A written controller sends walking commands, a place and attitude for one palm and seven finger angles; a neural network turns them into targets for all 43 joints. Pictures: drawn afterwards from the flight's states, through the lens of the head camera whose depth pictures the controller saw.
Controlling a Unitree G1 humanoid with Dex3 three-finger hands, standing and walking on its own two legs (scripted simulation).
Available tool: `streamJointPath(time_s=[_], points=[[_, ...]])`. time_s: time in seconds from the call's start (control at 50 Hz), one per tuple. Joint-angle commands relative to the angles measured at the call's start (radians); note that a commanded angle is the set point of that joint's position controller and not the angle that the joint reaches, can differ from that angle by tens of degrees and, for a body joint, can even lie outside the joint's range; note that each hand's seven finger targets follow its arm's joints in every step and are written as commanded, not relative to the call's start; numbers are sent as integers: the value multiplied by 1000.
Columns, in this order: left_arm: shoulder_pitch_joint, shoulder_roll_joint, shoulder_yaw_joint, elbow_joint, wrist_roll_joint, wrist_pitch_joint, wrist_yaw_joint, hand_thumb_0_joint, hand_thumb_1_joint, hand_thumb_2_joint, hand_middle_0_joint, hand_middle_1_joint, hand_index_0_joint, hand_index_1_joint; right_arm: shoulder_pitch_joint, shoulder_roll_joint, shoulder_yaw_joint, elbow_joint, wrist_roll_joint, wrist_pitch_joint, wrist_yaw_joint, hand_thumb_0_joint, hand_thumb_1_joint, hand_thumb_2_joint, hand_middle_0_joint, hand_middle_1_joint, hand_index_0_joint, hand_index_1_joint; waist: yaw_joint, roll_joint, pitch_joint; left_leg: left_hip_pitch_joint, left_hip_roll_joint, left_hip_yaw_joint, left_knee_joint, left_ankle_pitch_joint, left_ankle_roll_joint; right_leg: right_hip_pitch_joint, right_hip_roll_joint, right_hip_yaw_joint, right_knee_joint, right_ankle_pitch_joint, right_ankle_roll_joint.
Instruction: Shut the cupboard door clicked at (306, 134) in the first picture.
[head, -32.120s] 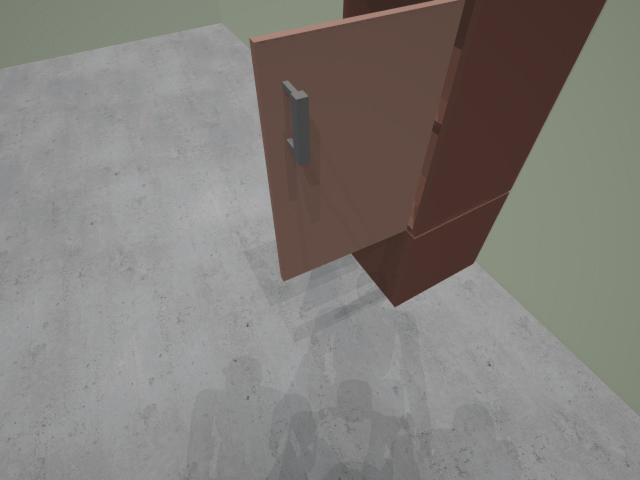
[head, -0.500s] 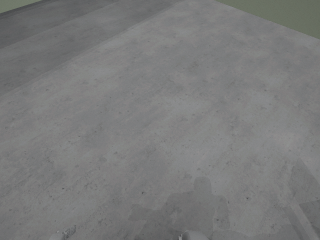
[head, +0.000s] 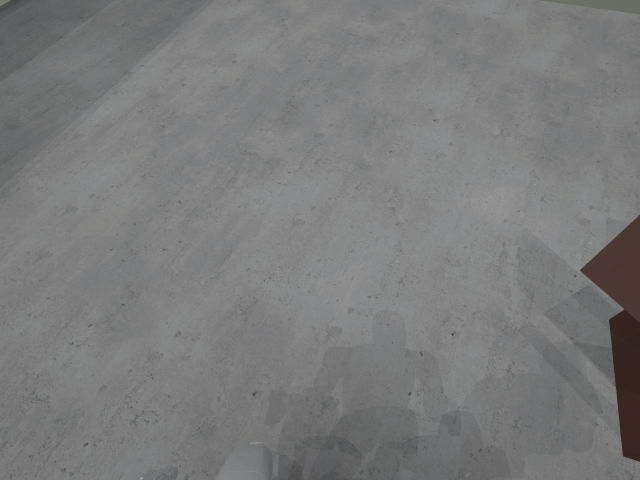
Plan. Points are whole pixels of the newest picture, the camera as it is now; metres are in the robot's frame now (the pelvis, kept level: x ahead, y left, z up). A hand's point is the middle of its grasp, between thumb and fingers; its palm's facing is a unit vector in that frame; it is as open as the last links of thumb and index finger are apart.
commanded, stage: turn to face it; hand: left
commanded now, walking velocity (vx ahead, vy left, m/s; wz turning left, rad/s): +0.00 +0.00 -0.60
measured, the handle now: out of the picture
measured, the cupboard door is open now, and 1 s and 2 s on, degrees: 50 50 50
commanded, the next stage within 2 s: take the last steps up to it in 1.46 s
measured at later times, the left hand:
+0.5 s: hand (188, 440) +0.18 +0.20 -0.16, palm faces -0.30 -0.92 -0.23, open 7.4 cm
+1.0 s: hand (227, 411) +0.23 +0.16 -0.19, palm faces -0.54 -0.82 -0.19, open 7.4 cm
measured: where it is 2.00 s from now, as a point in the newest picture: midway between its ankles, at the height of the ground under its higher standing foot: outside the picture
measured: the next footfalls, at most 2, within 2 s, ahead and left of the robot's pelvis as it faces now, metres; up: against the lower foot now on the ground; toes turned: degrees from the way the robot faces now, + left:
left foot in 0.14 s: +0.08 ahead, +0.14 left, +0.00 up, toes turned -2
right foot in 0.56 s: -0.01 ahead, -0.11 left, +0.00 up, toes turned -26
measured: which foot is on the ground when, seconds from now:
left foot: up 0.00-0.12, down 0.14-0.56, up 0.58-0.92, down 0.94-1.00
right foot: down 0.00-0.14, up 0.16-0.54, down 0.56-0.94, up 0.96-1.00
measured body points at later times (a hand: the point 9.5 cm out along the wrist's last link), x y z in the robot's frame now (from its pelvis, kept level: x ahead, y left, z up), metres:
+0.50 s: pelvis +0.01 +0.03 +0.00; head +0.06 +0.03 +0.45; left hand +0.20 +0.25 -0.14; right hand -0.01 -0.23 -0.14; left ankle +0.04 +0.14 -0.74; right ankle -0.05 -0.10 -0.70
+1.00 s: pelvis +0.05 +0.04 -0.01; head +0.11 +0.04 +0.44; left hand +0.26 +0.21 -0.17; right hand -0.02 -0.23 -0.13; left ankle +0.12 +0.11 -0.74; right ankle -0.06 -0.07 -0.71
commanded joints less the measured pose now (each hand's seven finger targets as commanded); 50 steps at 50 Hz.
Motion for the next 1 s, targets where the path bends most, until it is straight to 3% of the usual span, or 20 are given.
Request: streamJointPath(time_s=[0.0, 0.08, 0.1, 0.12, 0.14, 0.26, 0.4, 0.5, 0.52, 0.54, 0.56, 0.58, 0.62, 0.68, 0.8, 0.86, 0.88, 0.92, 0.94, 0.98], points=[[17, 238, 73, -64, 6, -19, 11, 0, 900, 900, -200, -300, -200, -300, -26, -62, -14, -98, 8, -39, -11, 0, -900, -900, 200, 300, 200, 300, 30, -165, -140, 32, -28, 9, -177, -13, 3, 92, -242, 257, -84, 540, -174], [-50, 221, 71, -74, -5, -8, 9, 0, 900, 900, -200, -300, -200, -300, 96, -81, -17, -67, 12, -58, -19, 0, -900, -900, 200, 300, 200, 300, -37, -144, -165, 317, -42, 10, -541, 216, 18, -58, -167, 257, 27, 424, -81], [-22, 165, 60, -86, -15, -3, 7, 0, 900, 900, -200, -300, -200, -300, 120, -146, -26, -60, 3, -71, -23, 0, -900, -900, 200, 300, 200, 300, -34, 39, -208, 456, 94, -113, -658, 305, 57, -167, -63, 185, 134, 232, -24], [17, 115, 49, -97, -23, -2, -3, 0, 900, 900, -200, -300, -200, -300, 152, -239, -42, -66, -8, -76, -25, 0, -900, -900, 200, 300, 200, 300, -34, 313, -236, 543, 349, -346, -674, 549, 172, -316, 50, 33, 368, -276, 39], [-4, 141, 51, -100, -13, 3, -2, 0, 900, 900, -200, -300, -200, -300, 161, -247, -39, -74, -13, -65, -29, 0, -900, -900, 200, 300, 200, 300, -46, 256, -222, 458, 420, -356, -667, 583, 251, -293, 17, 30, 570, -382, 39], [-13, 127, 61, -70, -3, 22, -38, 0, 900, 900, -200, -300, -200, -300, 28, -149, -14, -110, -13, -68, -35, 0, -900, -900, 200, 300, 200, 300, 12, 170, -122, 386, 256, -40, -668, 549, 213, -314, -55, -35, 670, -168, 82], [-80, 98, 48, -101, -2, 23, -44, 0, 900, 900, -200, -300, -200, -300, 83, -168, -37, -68, -15, -63, -19, 0, -900, -900, 200, 300, 200, 300, -22, 187, -130, 394, 291, 42, -653, 464, 220, -211, -59, -106, 368, -156, 73], [18, 132, 51, -74, 0, 3, -36, 0, 900, 900, -200, -300, -200, -300, 53, -186, -50, -62, -6, -55, -7, 0, -900, -900, 200, 300, 200, 300, 34, 137, -172, 302, 264, 133, -450, 432, 135, 52, -29, -146, -6, 82, 30], [76, 193, 62, -57, 5, -7, -27, 0, 900, 900, -200, -300, -200, -300, 54, -153, -45, -70, 2, -54, -2, 0, -900, -900, 200, 300, 200, 300, 64, -3, -192, 192, 207, 170, -317, 294, 84, 178, -123, -24, -106, 190, -7], [120, 297, 82, -44, 13, -21, -14, 0, 900, 900, -200, -300, -200, -300, 8, -67, -22, -119, 4, -53, 0, 0, -900, -900, 200, 300, 200, 300, 96, -333, -166, -76, 48, 206, -100, -191, 26, 280, -358, 322, -161, 481, -110], [168, 328, 85, -31, -1, -19, -1, 0, 900, 900, -200, -300, -200, -300, -25, -93, -18, -138, 2, -35, -7, 0, -900, -900, 200, 300, 200, 300, 118, -301, -162, -111, 19, 76, 86, -253, 25, 199, -437, 385, -159, 602, -191], [140, 317, 82, -39, -3, -15, 5, 0, 900, 900, -200, -300, -200, -300, -38, -82, -16, -137, 5, -27, -7, 0, -900, -900, 200, 300, 200, 300, 95, -204, -127, -139, 34, 6, 156, -187, 30, 152, -405, 335, -171, 475, -211], [29, 253, 74, -62, -3, -21, 19, 0, 900, 900, -200, -300, -200, -300, -25, -98, -19, -111, 1, -30, -11, 0, -900, -900, 200, 300, 200, 300, 46, -273, -128, -192, 45, -28, 183, -79, 17, 186, -318, 293, -156, 454, -179], [-20, 222, 58, -81, -4, -27, 17, 0, 900, 900, -200, -300, -200, -300, 15, -86, -16, -81, 1, -32, -2, 0, -900, -900, 200, 300, 200, 300, 8, -155, -172, -68, 26, -1, 87, 15, -1, 134, -245, 167, -109, 542, -152], [0, 251, 68, -64, 4, -21, 9, 0, 900, 900, -200, -300, -200, -300, -8, -70, -13, -97, 7, -37, -6, 0, -900, -900, 200, 300, 200, 300, 23, -142, -142, 39, -24, 17, -177, -7, 1, 68, -242, 256, -105, 459, -171], [-46, 243, 69, -66, 0, -14, 8, 0, 900, 900, -200, -300, -200, -300, 73, -73, -13, -77, 12, -51, -12, 0, -900, -900, 200, 300, 200, 300, -19, -170, -159, 210, -47, 16, -432, 121, 11, -4, -203, 274, -26, 435, -116], [-63, 226, 65, -72, -8, -9, 7, 0, 900, 900, -200, -300, -200, -300, 125, -93, -15, -59, 11, -61, -15, 0, -900, -900, 200, 300, 200, 300, -42, -125, -184, 331, -32, 15, -567, 231, 17, -61, -159, 240, 28, 376, -70], [7, 121, 44, -96, -23, -1, -4, 0, 900, 900, -200, -300, -200, -300, 164, -252, -41, -64, -9, -74, -23, 0, -900, -900, 200, 300, 200, 300, -29, 335, -229, 520, 367, -348, -688, 536, 179, -323, 49, 14, 392, -312, 46], [-21, 151, 48, -99, -12, 3, -5, 0, 900, 900, -200, -300, -200, -300, 171, -249, -36, -73, -16, -65, -26, 0, -900, -900, 200, 300, 200, 300, -47, 255, -210, 423, 414, -342, -679, 541, 246, -288, 12, 31, 578, -368, 39], [-17, 167, 64, -70, 1, 12, -16, 0, 900, 900, -200, -300, -200, -300, 72, -180, -17, -98, -16, -72, -32, 0, -900, -900, 200, 300, 200, 300, -3, 229, -136, 328, 337, -241, -711, 501, 221, -314, -28, 36, 713, -259, 62]])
